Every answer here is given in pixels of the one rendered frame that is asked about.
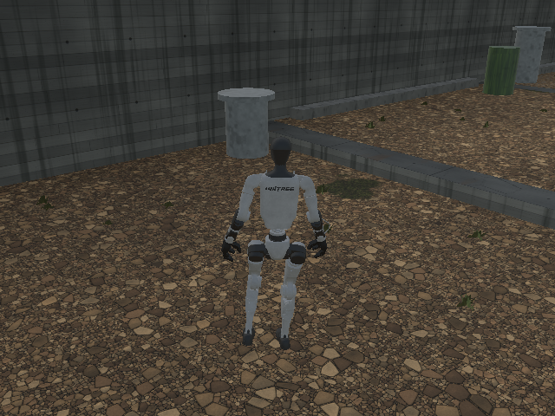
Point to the left robot forearm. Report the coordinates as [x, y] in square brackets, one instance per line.
[234, 229]

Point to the robot left upper arm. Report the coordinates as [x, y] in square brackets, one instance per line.
[252, 181]

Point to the robot right upper arm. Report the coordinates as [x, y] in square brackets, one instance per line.
[310, 197]

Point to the right robot forearm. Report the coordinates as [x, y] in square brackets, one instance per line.
[318, 229]

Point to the robot right hand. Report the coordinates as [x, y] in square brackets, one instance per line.
[314, 244]

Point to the robot left hand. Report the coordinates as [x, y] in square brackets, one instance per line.
[227, 247]

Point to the robot torso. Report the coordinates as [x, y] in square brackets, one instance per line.
[278, 209]

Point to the left robot foot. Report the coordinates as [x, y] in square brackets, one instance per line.
[247, 338]

